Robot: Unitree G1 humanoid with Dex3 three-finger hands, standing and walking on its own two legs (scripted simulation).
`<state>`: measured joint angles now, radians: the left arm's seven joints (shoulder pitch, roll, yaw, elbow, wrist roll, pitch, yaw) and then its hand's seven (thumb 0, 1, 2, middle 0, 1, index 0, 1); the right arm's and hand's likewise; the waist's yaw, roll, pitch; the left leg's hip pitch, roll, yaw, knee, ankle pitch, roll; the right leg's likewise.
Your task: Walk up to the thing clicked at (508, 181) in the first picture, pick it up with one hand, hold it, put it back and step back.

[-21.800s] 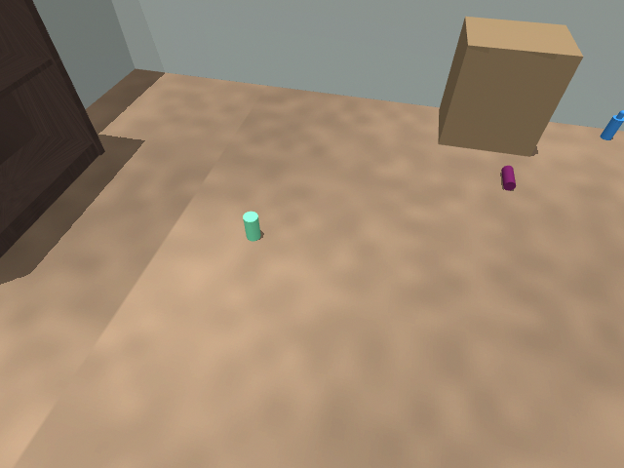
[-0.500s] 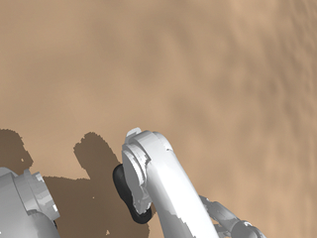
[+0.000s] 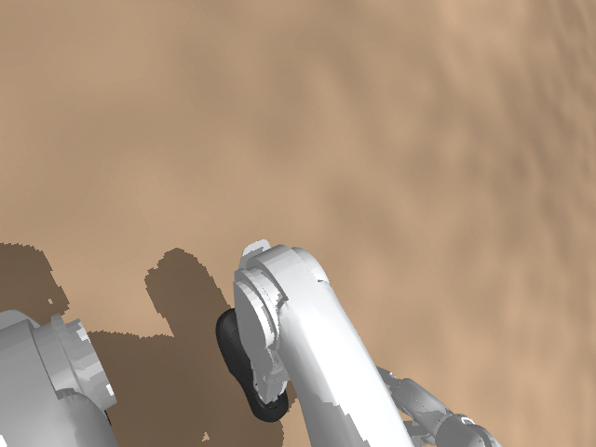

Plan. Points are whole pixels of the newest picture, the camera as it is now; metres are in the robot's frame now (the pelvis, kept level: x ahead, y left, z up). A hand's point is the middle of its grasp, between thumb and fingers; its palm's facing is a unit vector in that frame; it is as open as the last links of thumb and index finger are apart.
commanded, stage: close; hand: left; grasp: from above
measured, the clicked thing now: out of the picture +0.43 +0.38 -0.28
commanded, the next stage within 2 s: settle in 0.14 s
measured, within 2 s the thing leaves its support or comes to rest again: leaves its support in 0.54 s
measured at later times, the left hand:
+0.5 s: hand out of the picture +0.43 +0.36 -0.25, palm faces -0.41 -0.20 -0.89, open 8.0 cm
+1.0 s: hand out of the picture +0.42 +0.38 -0.17, palm faces -0.42 -0.16 -0.89, open 8.0 cm
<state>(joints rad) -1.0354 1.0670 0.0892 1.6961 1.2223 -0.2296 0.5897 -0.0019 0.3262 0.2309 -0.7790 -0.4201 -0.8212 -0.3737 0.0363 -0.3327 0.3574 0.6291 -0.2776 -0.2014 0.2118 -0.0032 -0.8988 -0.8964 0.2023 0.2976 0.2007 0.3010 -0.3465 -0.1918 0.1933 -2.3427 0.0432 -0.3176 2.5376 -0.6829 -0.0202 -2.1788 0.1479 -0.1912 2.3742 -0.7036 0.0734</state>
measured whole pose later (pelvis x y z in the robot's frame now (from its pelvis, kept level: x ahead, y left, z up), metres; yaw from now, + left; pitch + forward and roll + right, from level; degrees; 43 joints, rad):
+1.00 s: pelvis +0.00 +0.00 +0.01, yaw +4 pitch +31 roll -12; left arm -0.92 0.85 0.05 1.33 1.15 -0.12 0.31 0.01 0.29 0.08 -0.95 -0.20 -0.99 -0.17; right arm 0.10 -0.30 0.18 0.64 -0.15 -0.09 0.20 0.00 -0.91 -0.90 0.20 0.30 0.20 0.30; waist -0.24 -0.05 0.02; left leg -2.36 0.03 -0.23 2.45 -0.65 -0.01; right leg -2.20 0.10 -0.13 2.35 -0.72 0.06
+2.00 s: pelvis -0.01 -0.01 +0.16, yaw +12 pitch +32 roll -7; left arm -0.54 0.63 -0.03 0.76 0.99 -0.06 0.05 0.00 0.30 0.15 -0.88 -0.30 -0.91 -0.28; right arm 0.14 -0.25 0.00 0.65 0.00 0.05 0.03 0.00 -0.90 -0.89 0.20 0.30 0.20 0.30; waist -0.09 0.03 -0.16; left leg -1.92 0.03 -0.10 1.94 -0.59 0.00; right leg -1.80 0.05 -0.04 1.90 -0.66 0.04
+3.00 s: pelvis +0.07 +0.01 +0.43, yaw +16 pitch +10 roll -1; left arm -0.33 0.37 -0.19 0.85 0.99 0.05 0.16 -0.01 0.25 0.29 -0.86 -0.36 -0.88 -0.34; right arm 0.26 -0.24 -0.04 0.76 0.03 0.00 -0.04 0.00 -0.90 -0.89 0.20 0.30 0.20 0.30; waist -0.06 0.03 -0.07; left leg -0.65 0.03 0.00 0.82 -0.35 0.00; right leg -0.58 0.01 0.03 0.79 -0.39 0.02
